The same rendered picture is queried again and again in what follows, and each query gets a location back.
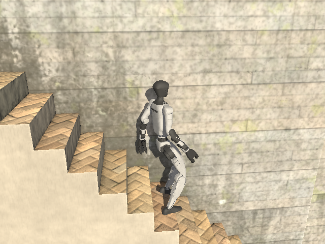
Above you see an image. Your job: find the left robot upper arm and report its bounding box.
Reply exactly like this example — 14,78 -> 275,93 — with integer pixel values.
141,99 -> 156,124

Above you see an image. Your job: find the robot head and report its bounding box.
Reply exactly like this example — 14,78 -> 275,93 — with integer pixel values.
153,80 -> 169,105

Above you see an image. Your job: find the left robot hand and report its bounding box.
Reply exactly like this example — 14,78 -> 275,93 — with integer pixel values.
138,139 -> 147,154

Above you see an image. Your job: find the right robot forearm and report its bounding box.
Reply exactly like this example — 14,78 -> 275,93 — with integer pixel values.
169,129 -> 189,153

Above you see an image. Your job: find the right robot hand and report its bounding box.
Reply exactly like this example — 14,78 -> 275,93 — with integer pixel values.
186,149 -> 199,163

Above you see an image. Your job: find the humanoid robot torso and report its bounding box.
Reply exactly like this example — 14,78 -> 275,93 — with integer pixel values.
151,102 -> 171,153

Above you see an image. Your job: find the right robot upper arm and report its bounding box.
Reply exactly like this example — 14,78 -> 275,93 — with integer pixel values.
162,105 -> 173,136

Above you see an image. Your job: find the left robot forearm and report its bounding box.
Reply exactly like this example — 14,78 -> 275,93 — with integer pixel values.
139,120 -> 147,140

